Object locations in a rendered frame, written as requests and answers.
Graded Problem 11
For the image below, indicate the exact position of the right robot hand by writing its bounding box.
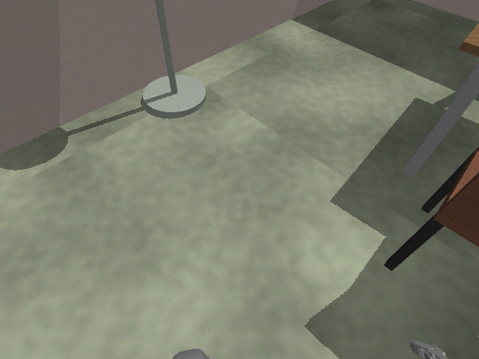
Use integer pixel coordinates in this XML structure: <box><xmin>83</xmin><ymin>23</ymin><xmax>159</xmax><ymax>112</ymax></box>
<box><xmin>410</xmin><ymin>341</ymin><xmax>448</xmax><ymax>359</ymax></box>

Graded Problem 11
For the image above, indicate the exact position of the table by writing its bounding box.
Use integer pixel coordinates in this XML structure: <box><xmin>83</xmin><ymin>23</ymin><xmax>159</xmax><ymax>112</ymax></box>
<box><xmin>403</xmin><ymin>23</ymin><xmax>479</xmax><ymax>177</ymax></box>

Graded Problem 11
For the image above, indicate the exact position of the coat stand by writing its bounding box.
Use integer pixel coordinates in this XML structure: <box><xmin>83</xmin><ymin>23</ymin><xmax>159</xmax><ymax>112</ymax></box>
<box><xmin>143</xmin><ymin>0</ymin><xmax>206</xmax><ymax>117</ymax></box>

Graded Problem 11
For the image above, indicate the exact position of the chair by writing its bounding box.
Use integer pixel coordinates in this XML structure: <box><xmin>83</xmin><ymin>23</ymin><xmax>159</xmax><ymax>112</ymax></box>
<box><xmin>384</xmin><ymin>147</ymin><xmax>479</xmax><ymax>271</ymax></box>

